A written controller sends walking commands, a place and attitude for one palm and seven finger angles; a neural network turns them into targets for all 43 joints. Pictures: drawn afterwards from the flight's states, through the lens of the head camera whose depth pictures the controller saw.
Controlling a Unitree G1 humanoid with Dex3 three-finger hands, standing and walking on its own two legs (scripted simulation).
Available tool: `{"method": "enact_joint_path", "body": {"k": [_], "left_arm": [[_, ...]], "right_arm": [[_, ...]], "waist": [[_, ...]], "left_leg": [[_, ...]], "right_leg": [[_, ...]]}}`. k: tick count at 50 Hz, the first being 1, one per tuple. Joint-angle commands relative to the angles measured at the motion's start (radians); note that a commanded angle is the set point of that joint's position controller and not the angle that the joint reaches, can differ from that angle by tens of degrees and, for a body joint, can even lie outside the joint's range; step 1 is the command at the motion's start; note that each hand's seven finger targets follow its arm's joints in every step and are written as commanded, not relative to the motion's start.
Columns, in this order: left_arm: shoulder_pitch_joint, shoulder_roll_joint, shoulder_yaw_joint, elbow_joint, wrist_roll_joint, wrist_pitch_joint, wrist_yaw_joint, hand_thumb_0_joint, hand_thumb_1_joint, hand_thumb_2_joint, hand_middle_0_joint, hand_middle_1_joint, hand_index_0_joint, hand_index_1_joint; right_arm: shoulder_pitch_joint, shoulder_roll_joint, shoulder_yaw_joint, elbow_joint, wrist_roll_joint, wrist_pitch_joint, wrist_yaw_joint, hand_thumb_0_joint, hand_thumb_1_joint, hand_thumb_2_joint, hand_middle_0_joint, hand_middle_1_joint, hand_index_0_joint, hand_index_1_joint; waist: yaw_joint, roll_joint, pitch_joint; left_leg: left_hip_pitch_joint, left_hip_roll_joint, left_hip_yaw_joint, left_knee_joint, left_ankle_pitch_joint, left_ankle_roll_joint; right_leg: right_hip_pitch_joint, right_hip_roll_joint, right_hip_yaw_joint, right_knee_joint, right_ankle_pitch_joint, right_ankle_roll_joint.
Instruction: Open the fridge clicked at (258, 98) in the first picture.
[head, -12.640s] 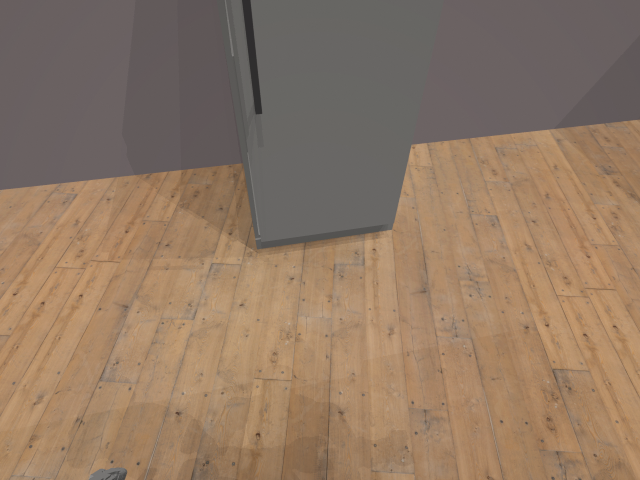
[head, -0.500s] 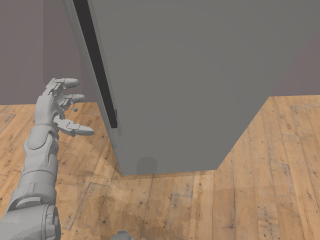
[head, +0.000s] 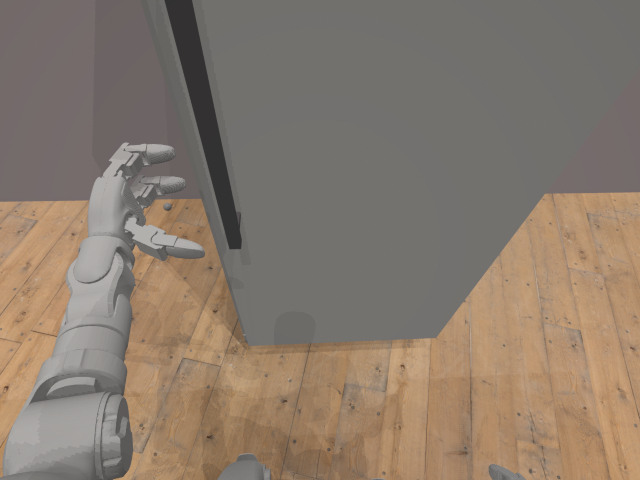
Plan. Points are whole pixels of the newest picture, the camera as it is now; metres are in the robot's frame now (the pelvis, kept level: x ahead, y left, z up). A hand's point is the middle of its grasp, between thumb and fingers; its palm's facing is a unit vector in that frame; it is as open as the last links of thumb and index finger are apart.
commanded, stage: feel for the door with the fingertips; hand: left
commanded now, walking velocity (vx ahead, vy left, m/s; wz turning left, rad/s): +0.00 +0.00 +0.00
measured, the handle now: (208, 105) +0.49 +0.14 +0.20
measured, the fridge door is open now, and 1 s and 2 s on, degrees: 0 0 0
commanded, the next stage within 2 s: slide the fingers in behind the handle in 0.96 s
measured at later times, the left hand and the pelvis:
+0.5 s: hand (199, 208) +0.43 +0.16 +0.09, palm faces +0.05 -1.00 +0.01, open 14.0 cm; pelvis +0.00 +0.00 +0.00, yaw +0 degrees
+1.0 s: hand (200, 197) +0.44 +0.16 +0.09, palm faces +0.06 -1.00 +0.00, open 13.8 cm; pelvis +0.00 -0.01 +0.00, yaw +0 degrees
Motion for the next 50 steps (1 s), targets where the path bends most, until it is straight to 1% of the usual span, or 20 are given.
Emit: {"method": "enact_joint_path", "body": {"k": [1, 4, 9, 10, 12, 14, 16, 20, 23, 25, 28, 30, 34, 36, 38, 41, 43, 45, 48, 50], "left_arm": [[-0.37, 0.201, 0.024, -0.224, -0.015, -0.07, -0.011, 0.0, -0.5, 0.3, -0.3, -1.2, -0.3, -1.2], [-0.362, 0.187, 0.021, -0.227, -0.025, -0.06, -0.009, 0.0, -0.5, 0.3, -0.3, -1.2, -0.3, -1.2], [-0.377, 0.158, -0.008, -0.298, -0.016, -0.066, 0.017, 0.0, -0.5, 0.3, -0.3, -1.2, -0.3, -1.2], [-0.357, 0.129, -0.022, -0.288, -0.017, -0.063, 0.025, 0.0, -0.5, 0.3, -0.3, -1.2, -0.3, -1.2], [-0.352, 0.145, -0.005, -0.291, -0.013, -0.065, 0.043, 0.0, -0.5, 0.3, -0.3, -1.2, -0.3, -1.2], [-0.355, 0.137, -0.008, -0.312, -0.007, -0.07, 0.059, 0.0, -0.5, 0.3, -0.3, -1.2, -0.3, -1.2], [-0.326, 0.106, -0.03, -0.305, -0.001, -0.065, 0.071, 0.0, -0.5, 0.3, -0.3, -1.2, -0.3, -1.2], [-0.35, 0.112, -0.025, -0.295, 0.011, -0.064, 0.096, 0.0, -0.5, 0.3, -0.3, -1.2, -0.3, -1.2], [-0.368, 0.188, 0.035, -0.267, 0.017, -0.071, 0.104, 0.0, -0.5, 0.3, -0.3, -1.2, -0.3, -1.2], [-0.402, 0.137, -0.012, -0.274, 0.023, -0.08, 0.098, 0.0, -0.5, 0.3, -0.3, -1.2, -0.3, -1.2], [-0.417, 0.163, 0.007, -0.237, 0.017, -0.089, 0.088, 0.0, -0.5, 0.3, -0.3, -1.2, -0.3, -1.2], [-0.44, 0.115, -0.035, -0.217, 0.015, -0.088, 0.076, 0.0, -0.5, 0.3, -0.3, -1.2, -0.3, -1.2], [-0.499, 0.097, -0.054, -0.159, 0.015, -0.08, 0.069, 0.0, -0.5, 0.3, -0.3, -1.2, -0.3, -1.2], [-0.499, 0.113, -0.031, -0.149, 0.012, -0.083, 0.073, 0.0, -0.5, 0.3, -0.3, -1.2, -0.3, -1.2], [-0.509, 0.172, 0.017, -0.129, 0.02, -0.09, 0.084, 0.0, -0.5, 0.3, -0.3, -1.2, -0.3, -1.2], [-0.537, 0.149, -0.007, -0.166, 0.033, -0.112, 0.088, 0.0, -0.5, 0.3, -0.3, -1.2, -0.3, -1.2], [-0.511, 0.153, -0.001, -0.173, 0.034, -0.119, 0.09, 0.0, -0.5, 0.3, -0.3, -1.2, -0.3, -1.2], [-0.539, 0.133, -0.024, -0.18, 0.031, -0.118, 0.086, 0.0, -0.5, 0.3, -0.3, -1.2, -0.3, -1.2], [-0.544, 0.163, 0.0, -0.165, 0.031, -0.116, 0.09, 0.0, -0.5, 0.3, -0.3, -1.2, -0.3, -1.2], [-0.583, 0.162, -0.007, -0.121, 0.031, -0.109, 0.09, 0.0, -0.5, 0.3, -0.3, -1.2, -0.3, -1.2]], "right_arm": [[0.049, -0.161, -0.069, -0.096, 0.0, -0.026, -0.01, 0.0, -0.9, -0.9, 0.2, 0.3, 0.2, 0.3], [0.054, -0.162, -0.073, -0.094, 0.002, -0.027, -0.009, 0.0, -0.9, -0.9, 0.2, 0.3, 0.2, 0.3], [0.049, -0.155, -0.074, -0.092, 0.001, -0.029, -0.003, 0.0, -0.9, -0.9, 0.2, 0.3, 0.2, 0.3], [0.05, -0.151, -0.075, -0.093, -0.001, -0.03, -0.002, 0.0, -0.9, -0.9, 0.2, 0.3, 0.2, 0.3], [0.053, -0.156, -0.078, -0.088, -0.002, -0.031, 0.0, 0.0, -0.9, -0.9, 0.2, 0.3, 0.2, 0.3], [0.048, -0.153, -0.078, -0.091, -0.004, -0.035, 0.002, 0.0, -0.9, -0.9, 0.2, 0.3, 0.2, 0.3], [0.042, -0.147, -0.075, -0.093, -0.005, -0.035, 0.006, 0.0, -0.9, -0.9, 0.2, 0.3, 0.2, 0.3], [0.039, -0.146, -0.074, -0.091, -0.007, -0.034, 0.006, 0.0, -0.9, -0.9, 0.2, 0.3, 0.2, 0.3], [0.044, -0.153, -0.069, -0.086, -0.011, -0.03, 0.001, 0.0, -0.9, -0.9, 0.2, 0.3, 0.2, 0.3], [0.035, -0.142, -0.069, -0.088, -0.009, -0.029, 0.001, 0.0, -0.9, -0.9, 0.2, 0.3, 0.2, 0.3], [0.049, -0.149, -0.069, -0.078, -0.01, -0.03, -0.001, 0.0, -0.9, -0.9, 0.2, 0.3, 0.2, 0.3], [0.044, -0.145, -0.071, -0.076, -0.007, -0.031, 0.002, 0.0, -0.9, -0.9, 0.2, 0.3, 0.2, 0.3], [0.055, -0.15, -0.073, -0.065, -0.007, -0.029, 0.003, 0.0, -0.9, -0.9, 0.2, 0.3, 0.2, 0.3], [0.062, -0.152, -0.076, -0.067, -0.009, -0.027, 0.004, 0.0, -0.9, -0.9, 0.2, 0.3, 0.2, 0.3], [0.072, -0.157, -0.074, -0.061, -0.014, -0.022, 0.002, 0.0, -0.9, -0.9, 0.2, 0.3, 0.2, 0.3], [0.075, -0.149, -0.076, -0.063, -0.016, -0.022, 0.009, 0.0, -0.9, -0.9, 0.2, 0.3, 0.2, 0.3], [0.084, -0.151, -0.08, -0.064, -0.017, -0.018, 0.009, 0.0, -0.9, -0.9, 0.2, 0.3, 0.2, 0.3], [0.079, -0.149, -0.08, -0.059, -0.014, -0.016, 0.009, 0.0, -0.9, -0.9, 0.2, 0.3, 0.2, 0.3], [0.085, -0.155, -0.08, -0.056, -0.014, -0.014, 0.006, 0.0, -0.9, -0.9, 0.2, 0.3, 0.2, 0.3], [0.084, -0.153, -0.076, -0.045, -0.013, -0.012, 0.002, 0.0, -0.9, -0.9, 0.2, 0.3, 0.2, 0.3]], "waist": [[0.0, 0.061, -0.36], [-0.007, 0.024, -0.345], [-0.007, 0.067, -0.35], [-0.008, 0.052, -0.342], [-0.005, 0.034, -0.337], [-0.001, 0.036, -0.357], [-0.002, 0.04, -0.327], [-0.004, 0.025, -0.322], [0.004, 0.003, -0.314], [-0.009, 0.03, -0.325], [-0.011, 0.001, -0.326], [-0.023, 0.02, -0.326], [-0.037, 0.019, -0.312], [-0.026, 0.003, -0.333], [-0.02, -0.003, -0.339], [-0.017, 0.05, -0.389], [-0.021, 0.018, -0.398], [-0.031, 0.04, -0.384], [-0.029, 0.03, -0.367], [-0.046, 0.01, -0.328]], "left_leg": [[0.376, -0.049, -0.027, -0.08, 0.216, 0.035], [0.366, -0.05, -0.023, -0.077, 0.216, 0.04], [0.382, -0.051, -0.023, -0.077, 0.228, 0.037], [0.387, -0.051, -0.024, -0.078, 0.223, 0.038], [0.378, -0.05, -0.028, -0.082, 0.216, 0.035], [0.384, -0.052, -0.021, -0.08, 0.222, 0.037], [0.375, -0.054, -0.017, -0.084, 0.216, 0.036], [0.358, -0.055, -0.015, -0.087, 0.187, 0.037], [0.324, -0.059, -0.012, -0.084, 0.181, 0.04], [0.345, -0.059, -0.008, -0.082, 0.19, 0.039], [0.334, -0.058, -0.013, -0.075, 0.187, 0.04], [0.347, -0.057, -0.013, -0.072, 0.183, 0.038], [0.346, -0.056, -0.022, -0.068, 0.167, 0.038], [0.335, -0.058, -0.02, -0.067, 0.165, 0.04], [0.316, -0.06, -0.02, -0.058, 0.179, 0.042], [0.358, -0.058, -0.021, -0.054, 0.208, 0.038], [0.365, -0.058, -0.023, -0.046, 0.242, 0.042], [0.363, -0.056, -0.02, -0.048, 0.223, 0.039], [0.349, -0.058, -0.022, -0.048, 0.203, 0.042], [0.326, -0.056, -0.022, -0.055, 0.167, 0.043]], "right_leg": [[-0.005, 0.04, 0.003, -0.117, 0.329, -0.02], [-0.003, 0.042, 0.004, -0.126, 0.343, -0.016], [-0.008, 0.041, 0.002, -0.12, 0.353, -0.018], [-0.011, 0.043, -0.001, -0.123, 0.346, -0.017], [-0.008, 0.043, -0.002, -0.122, 0.337, -0.018], [0.003, 0.042, 0.001, -0.121, 0.35, -0.016], [0.0, 0.041, -0.002, -0.124, 0.349, -0.016], [0.003, 0.04, 0.004, -0.128, 0.331, -0.014], [0.032, 0.037, 0.011, -0.13, 0.337, -0.015], [0.017, 0.036, 0.015, -0.128, 0.35, -0.012], [0.022, 0.039, 0.014, -0.127, 0.347, -0.014], [-0.007, 0.037, 0.014, -0.128, 0.344, -0.012], [-0.047, 0.037, 0.008, -0.128, 0.313, -0.013], [-0.028, 0.036, 0.012, -0.126, 0.315, -0.012], [-0.01, 0.035, 0.014, -0.118, 0.331, -0.013], [-0.022, 0.037, 0.012, -0.105, 0.346, -0.015], [-0.011, 0.041, 0.011, -0.1, 0.377, -0.015], [-0.027, 0.04, 0.012, -0.104, 0.367, -0.012], [-0.027, 0.043, 0.013, -0.111, 0.348, -0.014], [-0.044, 0.041, 0.015, -0.123, 0.321, -0.009]]}}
